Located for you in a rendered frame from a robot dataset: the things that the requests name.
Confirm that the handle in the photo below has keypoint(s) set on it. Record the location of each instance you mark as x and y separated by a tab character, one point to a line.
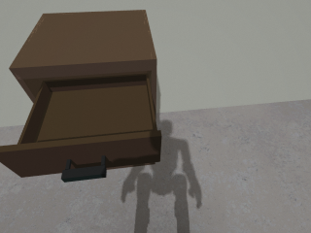
86	173

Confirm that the cabinet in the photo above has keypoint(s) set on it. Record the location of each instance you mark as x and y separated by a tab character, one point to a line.
85	45

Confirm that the drawer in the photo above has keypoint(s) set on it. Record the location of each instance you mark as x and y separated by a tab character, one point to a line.
83	119

